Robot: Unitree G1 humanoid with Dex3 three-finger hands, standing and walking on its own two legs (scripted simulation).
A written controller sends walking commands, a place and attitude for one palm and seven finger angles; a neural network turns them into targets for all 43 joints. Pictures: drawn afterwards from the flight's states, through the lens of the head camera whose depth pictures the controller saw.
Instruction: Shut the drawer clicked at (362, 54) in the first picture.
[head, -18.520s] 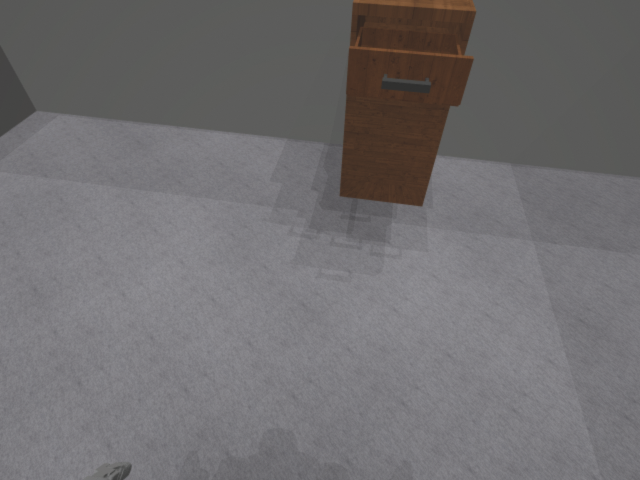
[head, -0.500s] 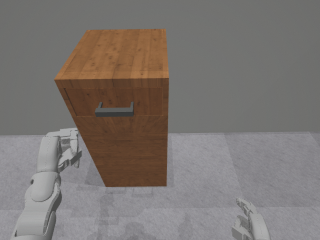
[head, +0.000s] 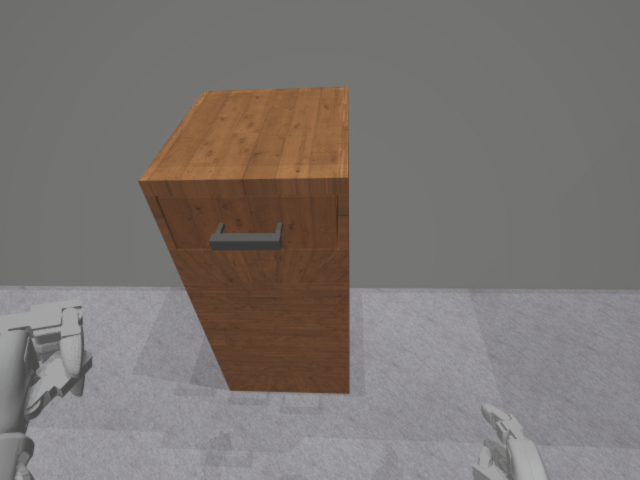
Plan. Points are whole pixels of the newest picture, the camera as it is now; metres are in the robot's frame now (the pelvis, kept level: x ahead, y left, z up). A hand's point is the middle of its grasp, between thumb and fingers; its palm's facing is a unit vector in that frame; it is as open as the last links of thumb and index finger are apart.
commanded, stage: draw the hand back to the body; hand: left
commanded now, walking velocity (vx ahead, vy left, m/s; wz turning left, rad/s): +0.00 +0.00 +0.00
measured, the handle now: (248, 234) +0.57 +0.23 -0.03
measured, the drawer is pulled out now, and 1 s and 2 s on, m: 0.00 0.00 0.00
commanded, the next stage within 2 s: step back with the hand held close in 0.12 s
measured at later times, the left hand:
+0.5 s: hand (103, 350) +0.19 +0.25 +0.15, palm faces +0.30 -0.83 -0.47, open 3.2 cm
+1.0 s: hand (21, 450) +0.09 +0.26 +0.15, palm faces +0.38 -0.83 -0.41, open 3.2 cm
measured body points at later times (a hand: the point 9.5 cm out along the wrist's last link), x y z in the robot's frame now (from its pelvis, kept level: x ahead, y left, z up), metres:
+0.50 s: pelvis -0.01 +0.02 +0.00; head +0.01 +0.00 +0.45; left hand +0.17 +0.29 +0.17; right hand +0.16 -0.23 -0.08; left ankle -0.01 +0.12 -0.74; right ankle -0.02 -0.10 -0.74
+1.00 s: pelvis -0.10 +0.03 -0.02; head -0.08 +0.03 +0.43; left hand +0.07 +0.30 +0.17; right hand +0.08 -0.20 -0.09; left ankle -0.02 +0.12 -0.74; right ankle -0.02 -0.10 -0.74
